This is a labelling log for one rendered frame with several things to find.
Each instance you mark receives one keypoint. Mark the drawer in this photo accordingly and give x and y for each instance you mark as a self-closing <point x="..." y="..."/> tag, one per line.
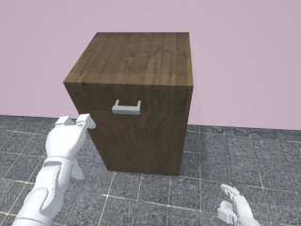
<point x="153" y="100"/>

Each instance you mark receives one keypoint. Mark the right robot forearm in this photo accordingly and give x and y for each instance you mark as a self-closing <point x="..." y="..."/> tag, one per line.
<point x="247" y="221"/>

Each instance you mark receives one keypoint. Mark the handle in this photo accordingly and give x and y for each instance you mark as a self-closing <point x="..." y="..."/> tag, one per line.
<point x="126" y="109"/>

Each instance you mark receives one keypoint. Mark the right robot hand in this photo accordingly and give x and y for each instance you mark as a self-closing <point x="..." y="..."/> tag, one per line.
<point x="230" y="212"/>

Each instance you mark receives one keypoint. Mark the left robot forearm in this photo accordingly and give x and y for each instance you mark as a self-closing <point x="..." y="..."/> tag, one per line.
<point x="46" y="198"/>

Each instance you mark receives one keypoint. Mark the cabinet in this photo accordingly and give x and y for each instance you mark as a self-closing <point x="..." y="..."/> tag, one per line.
<point x="148" y="143"/>

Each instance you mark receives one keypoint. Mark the left robot hand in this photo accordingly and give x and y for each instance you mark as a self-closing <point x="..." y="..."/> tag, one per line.
<point x="67" y="138"/>

